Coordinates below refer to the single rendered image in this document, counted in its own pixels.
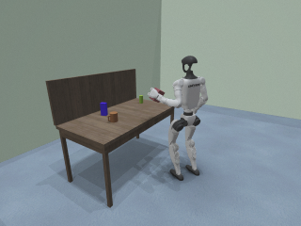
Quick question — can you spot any left robot forearm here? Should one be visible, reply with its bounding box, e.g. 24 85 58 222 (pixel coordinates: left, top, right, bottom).
155 93 179 107

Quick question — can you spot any right robot forearm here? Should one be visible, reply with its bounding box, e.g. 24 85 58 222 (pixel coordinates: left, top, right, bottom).
194 100 207 111

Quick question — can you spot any robot right thigh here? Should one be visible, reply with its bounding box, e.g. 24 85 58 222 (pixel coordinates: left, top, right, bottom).
184 116 201 148

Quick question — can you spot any robot left upper arm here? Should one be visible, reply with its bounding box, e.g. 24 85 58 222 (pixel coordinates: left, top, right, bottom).
172 79 183 108

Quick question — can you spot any table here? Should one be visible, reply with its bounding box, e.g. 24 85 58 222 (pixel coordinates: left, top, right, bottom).
45 69 175 208

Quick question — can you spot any robot right upper arm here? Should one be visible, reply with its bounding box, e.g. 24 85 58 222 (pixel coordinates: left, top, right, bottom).
198 76 208 102

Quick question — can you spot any robot right shin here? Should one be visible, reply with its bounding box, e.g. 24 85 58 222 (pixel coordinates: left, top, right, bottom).
186 139 197 170

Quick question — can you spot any left robot hand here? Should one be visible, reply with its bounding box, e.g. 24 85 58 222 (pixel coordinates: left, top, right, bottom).
148 88 159 99

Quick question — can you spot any sponge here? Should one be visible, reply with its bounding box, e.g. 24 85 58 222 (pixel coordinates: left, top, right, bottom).
149 88 165 103

